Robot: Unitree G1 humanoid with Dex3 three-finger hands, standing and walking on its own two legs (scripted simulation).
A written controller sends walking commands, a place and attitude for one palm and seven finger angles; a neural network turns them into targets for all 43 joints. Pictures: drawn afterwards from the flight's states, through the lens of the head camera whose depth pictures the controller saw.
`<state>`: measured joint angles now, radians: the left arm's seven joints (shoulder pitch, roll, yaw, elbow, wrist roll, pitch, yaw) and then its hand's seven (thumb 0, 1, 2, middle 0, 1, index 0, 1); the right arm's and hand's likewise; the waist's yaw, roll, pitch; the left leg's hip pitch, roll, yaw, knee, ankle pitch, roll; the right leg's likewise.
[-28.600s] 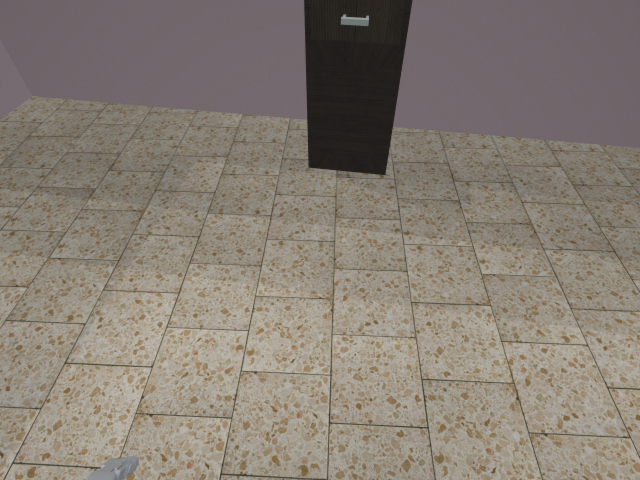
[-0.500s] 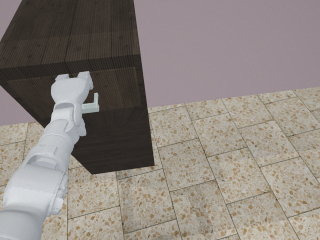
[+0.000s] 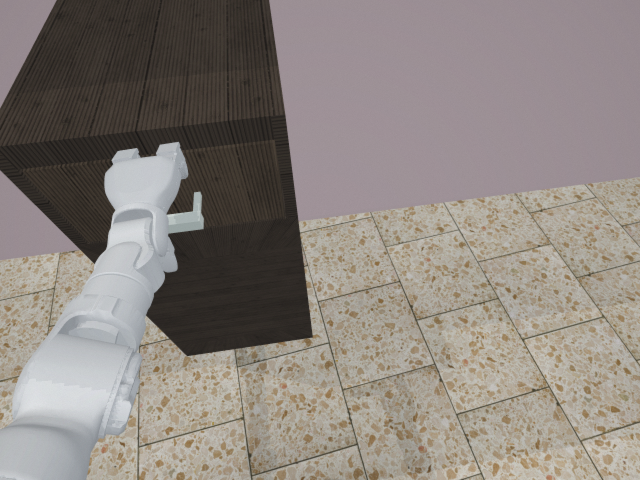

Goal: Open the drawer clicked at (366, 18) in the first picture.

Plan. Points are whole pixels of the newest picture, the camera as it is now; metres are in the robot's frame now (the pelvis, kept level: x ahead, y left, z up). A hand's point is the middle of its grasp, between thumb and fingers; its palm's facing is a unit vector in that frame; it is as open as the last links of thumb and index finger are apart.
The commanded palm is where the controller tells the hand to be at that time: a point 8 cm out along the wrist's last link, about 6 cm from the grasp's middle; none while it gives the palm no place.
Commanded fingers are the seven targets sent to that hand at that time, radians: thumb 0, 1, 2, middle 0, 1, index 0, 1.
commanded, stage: lower the fingers behind the handle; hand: left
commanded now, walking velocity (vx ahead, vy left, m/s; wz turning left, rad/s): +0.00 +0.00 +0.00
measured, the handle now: (169, 213) +0.52 +0.22 -0.01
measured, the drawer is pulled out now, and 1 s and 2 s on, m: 0.00 0.00 0.00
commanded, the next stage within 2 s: close the thumb around the handle in 1.66 s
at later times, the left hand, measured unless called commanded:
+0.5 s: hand (168, 223) +0.47 +0.20 +0.02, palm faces -0.02 +0.04 -1.00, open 13.8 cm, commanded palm +0.45 +0.19 +0.07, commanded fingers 0.00 -0.50 0.30 -0.30 -1.20 -0.30 -1.20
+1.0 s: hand (188, 233) +0.48 +0.19 -0.01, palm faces -0.02 +0.00 -1.00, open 13.8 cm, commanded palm +0.45 +0.19 +0.03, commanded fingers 0.00 -0.50 0.30 -0.30 -1.20 -0.30 -1.20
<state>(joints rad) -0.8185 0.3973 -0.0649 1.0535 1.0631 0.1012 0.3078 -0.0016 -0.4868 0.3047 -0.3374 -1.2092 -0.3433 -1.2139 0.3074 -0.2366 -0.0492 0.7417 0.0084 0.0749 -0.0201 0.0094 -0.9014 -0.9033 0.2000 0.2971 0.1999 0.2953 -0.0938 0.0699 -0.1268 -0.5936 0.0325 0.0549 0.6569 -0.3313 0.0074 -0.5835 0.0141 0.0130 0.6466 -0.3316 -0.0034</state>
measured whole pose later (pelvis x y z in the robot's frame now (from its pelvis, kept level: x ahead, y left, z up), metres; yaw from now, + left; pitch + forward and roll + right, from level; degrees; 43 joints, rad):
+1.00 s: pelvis -0.01 +0.00 -0.02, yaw +0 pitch +21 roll -1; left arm -0.87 0.36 -0.06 1.14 1.10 0.09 0.44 0.00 -0.49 0.30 -0.32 -1.20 -0.32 -1.22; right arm 0.32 -0.25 -0.06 0.78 -0.02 0.05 0.00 0.01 -0.90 -0.90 0.20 0.30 0.20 0.30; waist -0.12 0.06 -0.15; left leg -0.82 0.04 0.04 0.83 -0.38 0.01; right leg -0.80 0.02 0.00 0.81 -0.38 0.00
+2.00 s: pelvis -0.02 +0.01 -0.04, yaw +0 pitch +24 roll -1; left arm -0.86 0.39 -0.05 1.12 1.11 0.04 0.45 0.00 -0.23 0.41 -0.34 -1.23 -0.32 -1.22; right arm 0.34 -0.25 -0.06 0.77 -0.03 0.04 0.00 0.01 -0.90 -0.90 0.20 0.30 0.20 0.30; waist -0.14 0.06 -0.16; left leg -0.91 0.04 0.04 0.92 -0.42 0.02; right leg -0.89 0.02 0.00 0.88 -0.40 0.00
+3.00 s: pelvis +0.01 +0.01 -0.02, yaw -2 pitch +20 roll -1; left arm -0.57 0.32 -0.07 0.88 1.09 0.06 0.45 0.01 0.78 0.81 -0.34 -1.35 -0.41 -1.34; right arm 0.30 -0.23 -0.08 0.74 -0.02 0.08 0.01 0.01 -0.90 -0.90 0.20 0.30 0.20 0.30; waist -0.09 0.06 -0.17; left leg -0.75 0.05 0.06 0.82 -0.42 0.01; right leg -0.74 0.03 0.03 0.79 -0.40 0.01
